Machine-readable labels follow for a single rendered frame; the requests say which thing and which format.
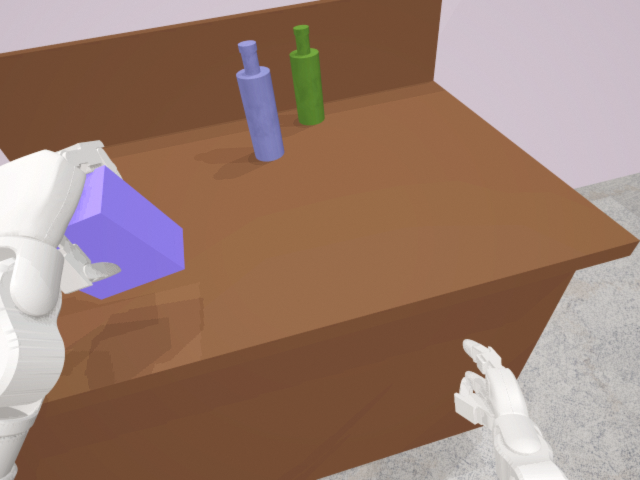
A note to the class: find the table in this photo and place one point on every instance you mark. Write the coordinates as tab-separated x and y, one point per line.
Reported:
319	322

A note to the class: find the left robot forearm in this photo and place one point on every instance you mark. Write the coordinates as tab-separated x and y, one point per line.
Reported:
32	351

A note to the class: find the sponge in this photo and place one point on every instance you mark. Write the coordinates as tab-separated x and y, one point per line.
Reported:
116	224

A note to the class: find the right robot hand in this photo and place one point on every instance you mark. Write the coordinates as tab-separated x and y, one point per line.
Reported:
496	395

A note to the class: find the left robot hand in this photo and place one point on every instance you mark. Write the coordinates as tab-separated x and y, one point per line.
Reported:
39	194

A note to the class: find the right robot forearm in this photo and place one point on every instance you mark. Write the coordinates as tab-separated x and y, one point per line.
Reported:
521	452

